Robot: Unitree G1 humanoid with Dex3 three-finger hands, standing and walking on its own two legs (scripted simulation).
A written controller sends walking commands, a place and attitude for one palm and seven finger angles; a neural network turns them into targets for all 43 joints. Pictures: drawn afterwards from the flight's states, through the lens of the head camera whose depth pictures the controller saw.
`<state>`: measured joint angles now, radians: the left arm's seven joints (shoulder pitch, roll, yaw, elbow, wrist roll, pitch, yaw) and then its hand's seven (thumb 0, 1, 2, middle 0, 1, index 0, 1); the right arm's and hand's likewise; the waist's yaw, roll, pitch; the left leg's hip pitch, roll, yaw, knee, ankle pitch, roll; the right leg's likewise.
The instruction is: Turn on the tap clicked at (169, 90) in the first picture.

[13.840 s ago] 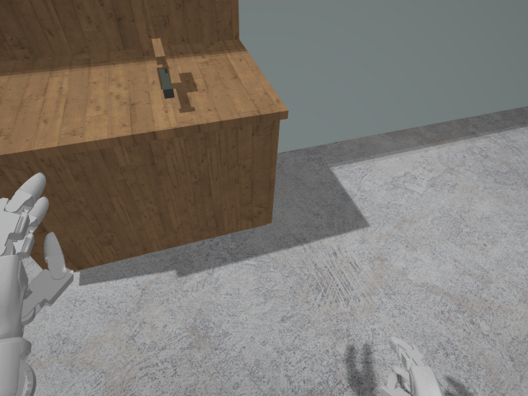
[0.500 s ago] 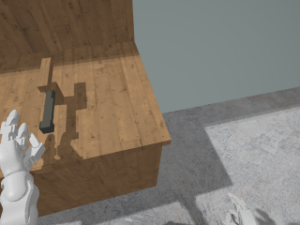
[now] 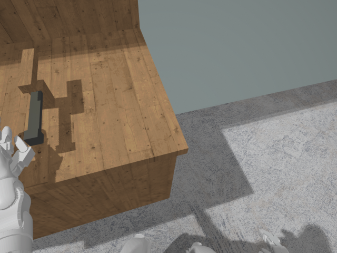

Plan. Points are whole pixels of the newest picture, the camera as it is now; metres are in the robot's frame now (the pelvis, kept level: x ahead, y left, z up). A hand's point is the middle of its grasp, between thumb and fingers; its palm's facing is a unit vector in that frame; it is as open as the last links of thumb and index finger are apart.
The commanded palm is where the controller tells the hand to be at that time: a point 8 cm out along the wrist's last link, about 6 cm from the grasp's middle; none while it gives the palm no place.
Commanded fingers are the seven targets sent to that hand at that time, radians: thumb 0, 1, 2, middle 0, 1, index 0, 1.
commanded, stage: reach beside the lever's end, fingers flat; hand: left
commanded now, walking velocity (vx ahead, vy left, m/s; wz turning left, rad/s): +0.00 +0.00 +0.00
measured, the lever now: (34, 137) +0.35 +0.32 +0.06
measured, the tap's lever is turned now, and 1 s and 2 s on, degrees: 0 2 26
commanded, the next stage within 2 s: push the lever round in 0.36 s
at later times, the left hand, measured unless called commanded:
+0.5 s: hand (27, 156) +0.30 +0.33 +0.05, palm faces +0.57 -0.82 -0.11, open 7.8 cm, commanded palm +0.26 +0.36 +0.05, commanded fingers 0.00 0.90 0.90 -0.15 -0.15 -0.15 -0.15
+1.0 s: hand (36, 152) +0.32 +0.31 +0.05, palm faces +0.55 -0.83 -0.10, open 7.8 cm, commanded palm +0.27 +0.34 +0.05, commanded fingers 0.00 0.90 0.90 -0.15 -0.15 -0.15 -0.15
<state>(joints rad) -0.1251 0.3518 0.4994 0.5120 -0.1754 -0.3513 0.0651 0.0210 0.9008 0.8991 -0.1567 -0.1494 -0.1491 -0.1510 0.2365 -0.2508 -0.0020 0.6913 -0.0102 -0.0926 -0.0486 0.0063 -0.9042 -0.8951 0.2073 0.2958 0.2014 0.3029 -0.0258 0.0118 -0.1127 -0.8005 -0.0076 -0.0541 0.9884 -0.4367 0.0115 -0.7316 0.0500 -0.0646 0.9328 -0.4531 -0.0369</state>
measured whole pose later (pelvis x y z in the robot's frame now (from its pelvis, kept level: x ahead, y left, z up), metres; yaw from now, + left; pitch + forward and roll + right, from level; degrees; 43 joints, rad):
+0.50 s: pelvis +0.00 +0.00 +0.00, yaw +0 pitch +14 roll -3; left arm -0.08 0.32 0.48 0.46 -0.18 -0.37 0.08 0.02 0.90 0.90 -0.16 -0.15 -0.15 -0.15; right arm 0.21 -0.24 0.01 0.68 0.00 -0.08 -0.05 0.01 -0.90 -0.90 0.21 0.30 0.20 0.30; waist -0.01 0.02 -0.12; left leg -0.80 -0.01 -0.06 1.00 -0.44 0.01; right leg -0.73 0.05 -0.07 0.94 -0.46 -0.03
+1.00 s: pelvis +0.00 +0.00 +0.00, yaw +0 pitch +14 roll -3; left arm -0.07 0.30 0.45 0.45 -0.17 -0.36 0.11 0.03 0.92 0.91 -0.15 -0.15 -0.15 -0.15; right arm 0.25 -0.24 -0.01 0.69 -0.01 -0.06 -0.04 0.01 -0.90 -0.90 0.21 0.30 0.20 0.30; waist -0.03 0.02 -0.12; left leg -0.80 0.00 -0.06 1.00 -0.44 0.01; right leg -0.72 0.05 -0.07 0.93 -0.45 -0.03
